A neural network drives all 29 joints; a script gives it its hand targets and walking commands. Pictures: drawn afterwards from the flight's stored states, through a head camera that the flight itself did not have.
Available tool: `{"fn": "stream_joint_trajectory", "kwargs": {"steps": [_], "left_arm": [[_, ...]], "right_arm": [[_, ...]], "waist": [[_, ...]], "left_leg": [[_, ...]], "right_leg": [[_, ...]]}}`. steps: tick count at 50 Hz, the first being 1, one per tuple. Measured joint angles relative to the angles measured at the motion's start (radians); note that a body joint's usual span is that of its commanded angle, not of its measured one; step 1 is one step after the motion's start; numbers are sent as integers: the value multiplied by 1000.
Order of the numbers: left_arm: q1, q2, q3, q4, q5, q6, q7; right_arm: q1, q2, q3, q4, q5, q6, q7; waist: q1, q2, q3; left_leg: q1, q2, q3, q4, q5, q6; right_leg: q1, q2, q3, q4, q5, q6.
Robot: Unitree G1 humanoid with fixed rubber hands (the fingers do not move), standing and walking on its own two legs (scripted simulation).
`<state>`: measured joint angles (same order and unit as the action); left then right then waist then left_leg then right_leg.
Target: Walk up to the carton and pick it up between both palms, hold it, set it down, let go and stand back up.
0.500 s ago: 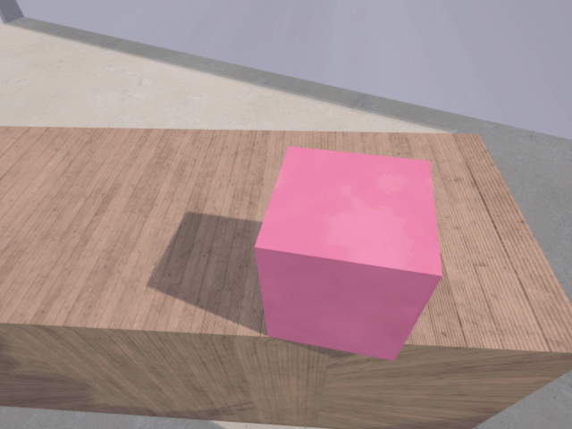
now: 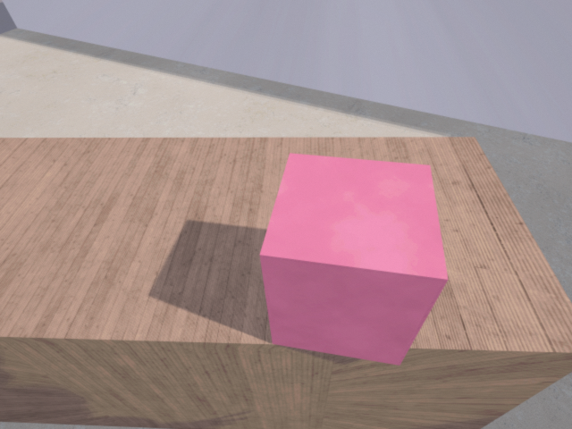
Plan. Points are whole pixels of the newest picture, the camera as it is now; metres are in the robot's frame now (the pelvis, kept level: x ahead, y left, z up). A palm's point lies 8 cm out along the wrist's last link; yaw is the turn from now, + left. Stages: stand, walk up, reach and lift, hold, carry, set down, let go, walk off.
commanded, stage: walk up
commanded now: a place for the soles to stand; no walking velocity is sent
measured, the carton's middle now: (345, 261) +0.38 -0.05 +0.03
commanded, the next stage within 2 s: reach and lift in 0.12 s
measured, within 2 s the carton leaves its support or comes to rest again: neither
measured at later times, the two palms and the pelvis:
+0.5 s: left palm (175, 416) +0.18 +0.20 -0.07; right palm out of the picture +0.12 -0.25 -0.08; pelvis -0.02 -0.01 +0.00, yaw -3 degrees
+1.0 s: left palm out of the picture +0.15 +0.22 -0.05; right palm out of the picture +0.12 -0.21 -0.06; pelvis -0.02 +0.00 +0.01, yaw -5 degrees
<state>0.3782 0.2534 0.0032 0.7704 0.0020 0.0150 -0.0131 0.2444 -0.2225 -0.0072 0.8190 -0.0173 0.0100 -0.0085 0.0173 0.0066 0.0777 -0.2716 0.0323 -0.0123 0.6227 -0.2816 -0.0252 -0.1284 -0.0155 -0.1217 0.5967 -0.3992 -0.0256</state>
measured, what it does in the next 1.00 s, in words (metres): stands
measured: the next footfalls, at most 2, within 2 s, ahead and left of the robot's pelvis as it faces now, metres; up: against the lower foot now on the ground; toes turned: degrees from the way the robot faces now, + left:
none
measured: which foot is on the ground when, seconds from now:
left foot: down 0.00-1.00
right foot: down 0.00-1.00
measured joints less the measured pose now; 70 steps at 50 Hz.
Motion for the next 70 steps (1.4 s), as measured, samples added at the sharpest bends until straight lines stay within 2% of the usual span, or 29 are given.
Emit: {"fn": "stream_joint_trajectory", "kwargs": {"steps": [8, 11, 14, 16, 17, 18, 20, 22, 26, 30, 35, 38, 44, 51, 70], "left_arm": [[3, -4, 0, 6, -1, -1, 1], [-59, 13, 5, -37, 11, 144, 20], [-196, 34, 19, -99, 10, 273, 37], [-267, 32, 34, -179, 8, 318, 40], [-291, 26, 43, -224, 8, 326, 39], [-304, 20, 50, -270, 9, 328, 37], [-310, -2, 59, -343, 10, 318, 28], [-297, -25, 56, -376, 14, 306, 15], [-252, -59, 49, -338, 21, 306, -3], [-223, -70, 63, -264, 30, 312, -1], [-181, -47, 61, -270, 5, 274, 29], [-157, -31, 49, -305, -21, 230, 46], [-136, -14, 6, -342, -80, 146, 48], [-133, -28, -32, -352, -110, 76, 43], [-61, -67, -81, -404, -94, -94, 95]], "right_arm": [[1, 2, 1, 2, 0, 0, 2], [-100, 27, -67, 146, -69, -87, 22], [-228, 35, -85, 212, -74, -122, 39], [-275, 35, -69, 198, -46, -150, 45], [-287, 35, -56, 183, -25, -167, 48], [-290, 37, -41, 165, -3, -185, 50], [-277, 37, -3, 128, 42, -217, 48], [-240, 33, 30, 90, 74, -230, 43], [-144, 21, 51, 13, 73, -207, 12], [-73, 19, 29, -63, 55, -160, -6], [-25, 56, -4, -144, 33, -118, 2], [-16, 85, -12, -175, 22, -122, 11], [-34, 127, -24, -205, 5, -160, 12], [-41, 107, -40, -201, 12, -192, 16], [41, 63, -22, -284, 146, -254, 52]], "waist": [[0, -2, -3], [5, -22, -27], [-2, -33, 30], [-9, -29, 68], [-12, -27, 83], [-16, -31, 93], [-27, -35, 98], [-37, -40, 84], [-41, -60, 27], [-20, -76, 17], [19, -82, 44], [29, -74, 52], [16, -40, 44], [7, -12, 10], [24, -54, -42]], "left_leg": [[6, 0, 7, -5, 0, 1], [-83, 1, 25, 51, -13, -3], [-155, 6, 26, 136, -34, -8], [-176, 17, 21, 166, -41, -5], [-176, 23, 18, 169, -38, -14], [-167, 25, 19, 161, -32, -17], [-131, 33, 20, 118, -13, -27], [-77, 37, 25, 50, 15, -22], [24, 34, 48, -90, 72, -23], [86, 30, 68, -156, 98, -19], [101, 32, 73, -180, 116, -24], [92, 31, 68, -187, 126, -25], [73, 23, 64, -198, 136, -15], [95, 17, 78, -219, 133, -3], [165, 20, 92, -255, 102, -4]], "right_leg": [[1, 0, 9, -1, 0, 1], [-112, -7, 28, 96, -29, -2], [-190, -9, 31, 191, -38, -7], [-208, 1, 26, 218, -57, -12], [-205, 7, 24, 215, -56, -15], [-195, 10, 27, 196, 2, -14], [-161, 21, 30, 156, -1, -18], [-110, 31, 35, 87, 9, -21], [-33, 32, 56, -25, 59, -22], [6, 31, 76, -58, 76, -22], [11, 34, 83, -70, 89, -26], [5, 34, 78, -79, 98, -25], [-6, 27, 74, -101, 113, -15], [20, 22, 89, -144, 129, -1], [104, 28, 109, -228, 132, 3]]}}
